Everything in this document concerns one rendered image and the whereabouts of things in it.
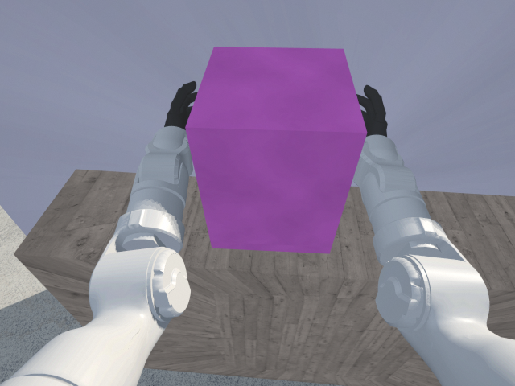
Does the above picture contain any carton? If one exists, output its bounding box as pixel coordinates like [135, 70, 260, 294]
[185, 47, 367, 254]

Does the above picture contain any right robot upper arm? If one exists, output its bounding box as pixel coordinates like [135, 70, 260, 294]
[376, 254, 515, 386]

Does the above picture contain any left robot hand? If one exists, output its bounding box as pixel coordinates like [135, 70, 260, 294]
[164, 81, 197, 130]

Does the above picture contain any left robot upper arm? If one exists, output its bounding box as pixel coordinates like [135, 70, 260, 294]
[0, 247, 191, 386]

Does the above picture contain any robot right forearm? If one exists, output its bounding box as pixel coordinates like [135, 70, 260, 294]
[353, 135, 489, 300]

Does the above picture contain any right robot hand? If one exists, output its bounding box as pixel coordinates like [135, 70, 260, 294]
[357, 85, 388, 137]

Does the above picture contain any robot left forearm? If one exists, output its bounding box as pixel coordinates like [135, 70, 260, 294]
[89, 126, 193, 309]

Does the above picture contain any pedestal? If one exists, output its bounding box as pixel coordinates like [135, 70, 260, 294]
[14, 169, 515, 386]

